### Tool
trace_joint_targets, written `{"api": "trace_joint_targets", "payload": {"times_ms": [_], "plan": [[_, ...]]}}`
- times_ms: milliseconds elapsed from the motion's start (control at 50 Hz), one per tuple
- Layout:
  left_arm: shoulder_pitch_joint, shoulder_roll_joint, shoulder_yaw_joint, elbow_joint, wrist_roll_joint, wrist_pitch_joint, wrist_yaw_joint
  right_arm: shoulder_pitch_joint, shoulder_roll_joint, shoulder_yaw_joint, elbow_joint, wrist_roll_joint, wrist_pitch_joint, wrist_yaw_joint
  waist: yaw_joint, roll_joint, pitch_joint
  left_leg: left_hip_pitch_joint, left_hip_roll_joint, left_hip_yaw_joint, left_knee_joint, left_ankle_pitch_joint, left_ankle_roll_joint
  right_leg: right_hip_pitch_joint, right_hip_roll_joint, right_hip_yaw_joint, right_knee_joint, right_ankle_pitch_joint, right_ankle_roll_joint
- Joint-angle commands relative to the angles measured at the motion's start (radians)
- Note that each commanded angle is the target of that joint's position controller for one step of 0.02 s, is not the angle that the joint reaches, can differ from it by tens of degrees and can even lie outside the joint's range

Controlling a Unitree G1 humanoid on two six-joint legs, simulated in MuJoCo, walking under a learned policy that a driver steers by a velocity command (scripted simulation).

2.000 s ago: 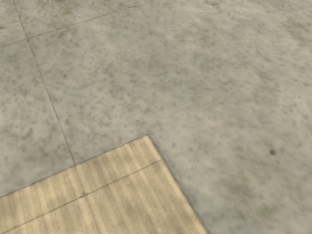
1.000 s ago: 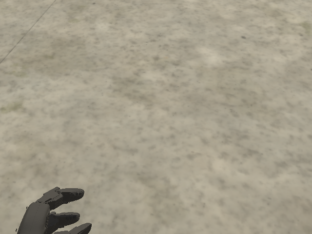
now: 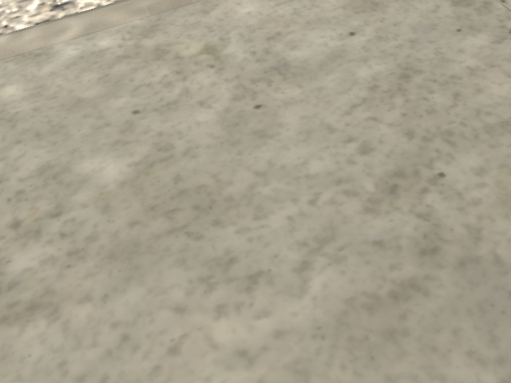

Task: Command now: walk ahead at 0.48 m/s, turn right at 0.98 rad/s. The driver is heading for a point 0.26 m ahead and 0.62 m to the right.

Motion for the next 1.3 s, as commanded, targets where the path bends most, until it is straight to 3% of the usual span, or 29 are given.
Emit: {"api": "trace_joint_targets", "payload": {"times_ms": [20,60,240,320,360,380,400,420,440,480,520,560,700,740,800,820,840,860,880,900,920,980,1060,1100,1200,1240,1260,1280,1300], "plan": [[0.128,0.171,0.036,-0.028,0.000,-0.065,0.008,-0.182,-0.110,-0.022,-0.145,-0.003,-0.089,0.010,0.073,-0.181,-0.035,-0.505,-0.017,-0.138,0.110,0.094,0.039,0.380,-0.306,0.623,-0.453,-0.389,-0.222],[0.088,0.146,0.019,-0.038,0.008,-0.059,0.029,-0.149,-0.109,-0.026,-0.117,-0.026,-0.105,0.016,0.042,-0.202,-0.025,-0.380,-0.031,-0.124,-0.023,0.253,0.009,0.307,-0.225,0.495,-0.459,-0.238,-0.182],[0.181,0.151,0.017,0.014,-0.010,-0.061,0.063,-0.298,-0.033,0.008,-0.162,0.003,-0.112,0.030,0.087,-0.221,0.056,-0.142,-0.134,-0.111,-0.415,0.465,-0.081,0.098,-0.134,0.422,-0.426,-0.040,-0.141],[0.145,0.149,0.019,0.017,-0.017,-0.057,0.061,-0.253,-0.088,-0.008,-0.171,0.020,-0.126,0.032,0.052,-0.253,0.044,0.018,-0.116,-0.137,-0.492,0.395,-0.063,0.121,-0.157,0.509,-0.358,0.042,-0.117],[0.124,0.118,0.007,0.009,0.001,-0.052,0.053,-0.062,-0.143,-0.040,-0.133,0.023,-0.129,0.016,-0.044,-0.260,-0.058,0.260,-0.112,-0.105,-0.515,0.345,-0.016,0.103,-0.117,0.491,-0.193,0.266,-0.081],[0.104,0.072,-0.011,-0.008,0.031,-0.053,0.041,0.156,-0.177,-0.052,-0.099,0.016,-0.127,0.003,-0.146,-0.197,-0.231,0.575,-0.012,-0.185,-0.468,0.279,0.027,-0.014,-0.047,0.412,0.111,0.277,-0.042],[0.201,-0.055,-0.046,-0.053,0.015,-0.062,0.037,0.322,-0.250,-0.059,-0.070,-0.025,-0.117,0.002,-0.111,0.174,-0.443,0.948,0.241,-0.645,-0.580,-0.164,0.155,-0.339,0.084,0.288,0.512,-0.167,0.015],[0.225,0.001,-0.048,-0.063,-0.052,-0.071,0.047,0.278,-0.217,-0.049,-0.073,-0.030,-0.117,0.024,-0.077,0.377,-0.389,0.918,0.336,-0.959,-0.730,-0.420,0.191,-0.526,0.016,0.224,0.722,-0.183,0.026],[0.123,0.097,-0.028,-0.049,-0.045,-0.069,0.047,0.203,-0.131,-0.029,-0.097,-0.017,-0.110,0.017,-0.106,0.259,-0.223,0.786,0.301,-0.807,-0.741,-0.368,0.162,-0.587,-0.041,0.184,0.774,-0.079,0.030],[0.000,0.113,-0.019,-0.053,0.001,-0.070,0.037,0.192,-0.086,-0.015,-0.063,-0.029,-0.088,-0.005,-0.101,0.047,-0.080,0.582,0.233,-0.502,-0.739,-0.020,0.141,-0.531,-0.113,0.139,0.725,0.017,0.026],[-0.024,0.065,-0.021,-0.066,-0.016,-0.055,0.021,0.171,-0.035,0.006,-0.035,-0.043,-0.089,-0.014,-0.061,0.066,0.001,0.462,0.192,-0.339,-0.780,0.126,0.131,-0.492,-0.163,0.130,0.690,0.056,0.018],[-0.040,0.012,-0.033,-0.086,-0.027,-0.034,0.013,0.162,-0.010,0.014,-0.011,-0.022,-0.092,-0.010,-0.036,0.062,0.043,0.417,0.184,-0.220,-0.807,0.217,0.126,-0.536,-0.187,0.109,0.693,0.058,0.013],[-0.210,0.010,-0.047,-0.132,-0.002,-0.042,-0.033,0.147,-0.100,0.006,0.018,-0.034,-0.092,-0.019,-0.021,-0.063,0.146,0.340,0.110,0.161,-0.900,0.570,0.091,-0.459,-0.142,-0.053,0.354,0.367,0.012],[-0.236,0.032,-0.035,-0.133,-0.003,-0.054,-0.048,0.184,-0.164,-0.003,0.025,-0.035,-0.086,-0.023,-0.008,-0.041,0.102,0.381,0.109,0.216,-0.831,1.083,0.071,-0.275,-0.044,-0.165,0.235,0.382,-0.029],[0.081,0.163,0.035,-0.066,-0.032,-0.041,-0.047,0.155,-0.261,-0.025,0.002,-0.026,-0.052,-0.034,0.204,0.105,-0.109,0.431,0.166,0.207,-0.368,1.710,0.079,0.122,0.070,-0.199,0.234,0.216,-0.099],[0.346,0.235,0.079,0.013,-0.028,-0.027,-0.035,0.091,-0.239,-0.019,-0.031,-0.016,-0.056,-0.033,0.331,0.052,-0.209,0.231,0.129,0.189,-0.043,1.539,0.063,0.501,0.062,-0.115,0.103,0.293,-0.153],[0.386,0.267,0.093,0.052,-0.039,-0.010,-0.009,0.060,-0.085,0.024,-0.046,-0.021,-0.085,-0.030,0.296,-0.236,-0.145,-0.080,-0.097,0.175,0.448,0.322,0.013,0.706,-0.021,0.078,0.019,0.335,-0.207],[0.236,0.311,0.065,-0.025,0.002,-0.043,-0.017,0.253,0.002,0.068,-0.146,0.000,-0.137,-0.011,0.063,-0.439,-0.383,-0.406,-0.179,-0.097,0.707,-0.080,0.007,0.913,-0.256,0.773,-0.169,-0.053,-0.449],[0.254,0.209,0.055,-0.048,0.013,-0.062,-0.017,0.111,-0.116,0.054,-0.162,0.012,-0.173,-0.003,0.162,-0.212,-0.426,-0.422,-0.119,-0.220,0.612,0.059,0.056,0.847,-0.269,0.908,-0.336,-0.339,-0.393],[0.242,0.192,0.047,-0.022,0.028,-0.085,-0.021,0.017,-0.119,0.050,-0.192,0.038,-0.177,-0.007,0.117,-0.090,-0.206,-0.436,-0.103,-0.192,0.511,0.094,0.065,0.647,-0.261,0.874,-0.417,-0.300,-0.337],[0.176,0.163,0.037,-0.017,0.027,-0.107,-0.026,0.015,-0.097,0.056,-0.174,0.017,-0.170,-0.017,0.055,0.057,-0.132,-0.360,-0.050,-0.205,0.397,0.137,0.062,0.477,-0.232,0.790,-0.409,-0.200,-0.298],[0.046,0.114,0.016,-0.021,0.021,-0.110,-0.006,0.075,-0.086,0.048,-0.137,-0.025,-0.124,-0.008,-0.048,-0.011,-0.001,-0.198,-0.004,-0.202,0.213,0.181,0.003,0.143,-0.097,0.540,-0.411,0.015,-0.276],[0.079,0.093,0.007,0.021,0.002,-0.099,0.034,-0.145,-0.008,0.072,-0.213,-0.052,-0.113,-0.001,0.025,-0.046,0.093,-0.094,-0.044,-0.098,-0.166,0.421,-0.061,-0.094,0.011,0.345,-0.422,0.178,-0.226],[0.107,0.117,0.019,0.043,0.000,-0.090,0.040,-0.229,0.025,0.077,-0.246,-0.040,-0.119,0.008,0.078,-0.074,0.079,0.044,-0.095,-0.065,-0.354,0.587,-0.069,-0.168,0.034,0.322,-0.413,0.122,-0.175],[0.153,0.110,0.031,0.087,-0.021,-0.084,0.050,-0.245,-0.080,0.024,-0.268,0.019,-0.130,0.006,0.081,-0.160,0.036,0.084,-0.091,-0.160,-0.503,0.554,-0.061,0.087,-0.046,0.463,-0.268,0.117,-0.121],[0.125,0.109,0.031,0.085,0.006,-0.069,0.043,0.002,-0.137,-0.019,-0.222,0.029,-0.130,-0.003,-0.063,-0.179,-0.112,0.311,-0.092,-0.125,-0.462,0.424,-0.021,0.153,-0.029,0.434,-0.007,0.417,-0.069],[0.078,0.065,0.008,0.055,0.039,-0.066,0.031,0.262,-0.153,-0.027,-0.185,0.029,-0.116,-0.017,-0.195,-0.166,-0.300,0.655,0.003,-0.183,-0.345,0.303,0.004,0.000,-0.001,0.386,0.305,0.409,-0.029],[0.264,-0.099,-0.033,0.020,0.004,-0.072,0.027,0.352,-0.228,-0.031,-0.153,-0.024,-0.111,-0.010,-0.076,0.285,-0.484,0.993,0.255,-0.714,-0.538,-0.148,0.141,-0.329,0.133,0.289,0.707,-0.231,0.013],[0.283,-0.022,-0.047,0.008,-0.060,-0.075,0.033,0.300,-0.200,-0.025,-0.161,-0.035,-0.112,0.014,-0.054,0.471,-0.467,0.954,0.346,-1.076,-0.730,-0.529,0.181,-0.496,0.030,0.232,0.869,-0.151,0.015]]}}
